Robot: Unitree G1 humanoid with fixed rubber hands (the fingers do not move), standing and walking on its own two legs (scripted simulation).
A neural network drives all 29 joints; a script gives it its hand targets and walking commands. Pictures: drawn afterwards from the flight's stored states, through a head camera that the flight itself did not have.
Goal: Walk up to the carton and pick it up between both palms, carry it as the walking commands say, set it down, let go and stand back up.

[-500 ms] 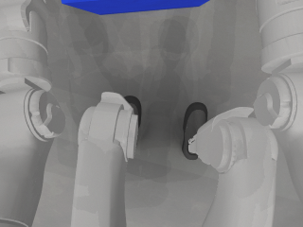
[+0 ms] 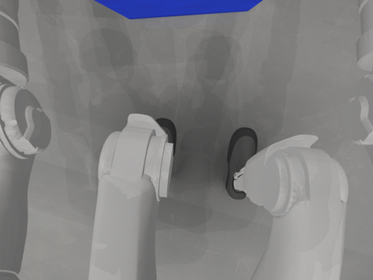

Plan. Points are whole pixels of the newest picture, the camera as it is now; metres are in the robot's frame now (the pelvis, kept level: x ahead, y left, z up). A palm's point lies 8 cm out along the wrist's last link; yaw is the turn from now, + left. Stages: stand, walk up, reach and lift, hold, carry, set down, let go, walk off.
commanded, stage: set down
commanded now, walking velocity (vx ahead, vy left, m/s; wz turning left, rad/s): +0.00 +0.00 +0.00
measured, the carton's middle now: out of the picture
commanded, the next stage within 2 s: let go in 1.20 s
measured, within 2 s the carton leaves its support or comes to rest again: neither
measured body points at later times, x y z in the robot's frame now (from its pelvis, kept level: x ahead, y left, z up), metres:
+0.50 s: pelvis +0.00 +0.00 +0.09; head +0.37 +0.04 +0.32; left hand +0.57 +0.32 -0.01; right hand +0.65 -0.12 -0.01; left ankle +0.12 +0.11 -0.35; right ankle +0.11 -0.11 -0.35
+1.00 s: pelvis -0.01 +0.00 +0.22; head +0.36 +0.04 +0.46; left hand +0.56 +0.32 +0.14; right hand +0.64 -0.12 +0.14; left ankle +0.11 +0.11 -0.35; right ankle +0.11 -0.11 -0.35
